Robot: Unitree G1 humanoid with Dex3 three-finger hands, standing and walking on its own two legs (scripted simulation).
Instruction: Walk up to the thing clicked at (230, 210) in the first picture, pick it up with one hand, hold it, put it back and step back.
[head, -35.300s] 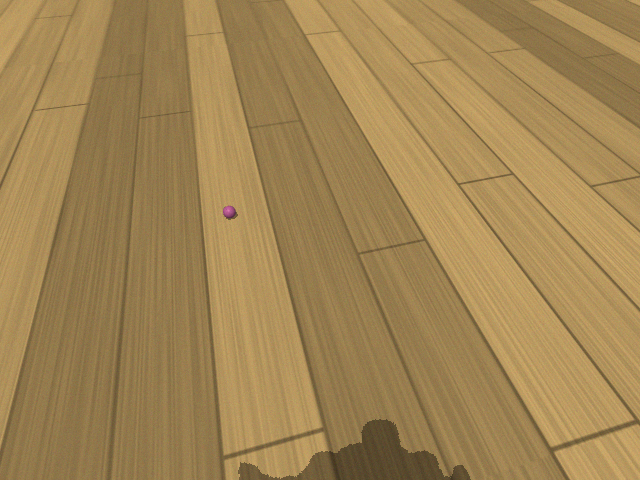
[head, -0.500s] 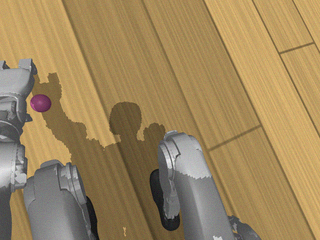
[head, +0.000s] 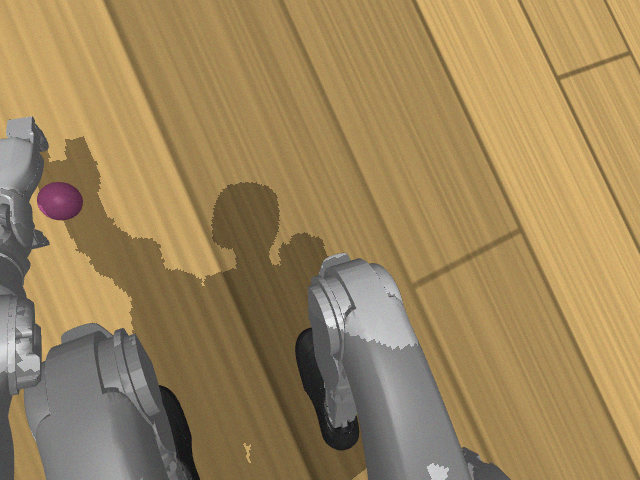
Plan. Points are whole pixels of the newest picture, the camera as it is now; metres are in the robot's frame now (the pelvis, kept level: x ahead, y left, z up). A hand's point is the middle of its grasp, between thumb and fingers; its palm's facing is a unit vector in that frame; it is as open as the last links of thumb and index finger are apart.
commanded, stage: rest palm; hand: left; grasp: from above
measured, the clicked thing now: (60, 201) +0.51 +0.24 -0.29
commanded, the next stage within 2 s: close in 1.12 s
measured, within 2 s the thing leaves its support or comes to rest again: neither
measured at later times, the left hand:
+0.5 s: hand (55, 199) +0.50 +0.23 -0.24, palm faces -0.44 -0.10 -0.89, open 13.2 cm
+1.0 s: hand (57, 205) +0.49 +0.23 -0.25, palm faces -0.44 -0.11 -0.89, open 13.2 cm
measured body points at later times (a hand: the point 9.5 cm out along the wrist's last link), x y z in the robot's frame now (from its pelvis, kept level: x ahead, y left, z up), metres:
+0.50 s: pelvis +0.00 +0.00 -0.01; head +0.29 +0.08 +0.33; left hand +0.52 +0.23 -0.19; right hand +0.01 -0.25 -0.08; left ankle +0.07 +0.13 -0.28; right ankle +0.10 -0.12 -0.28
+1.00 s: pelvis +0.00 +0.01 -0.01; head +0.29 +0.10 +0.32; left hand +0.51 +0.24 -0.20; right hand +0.00 -0.24 -0.07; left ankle +0.07 +0.13 -0.28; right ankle +0.10 -0.12 -0.28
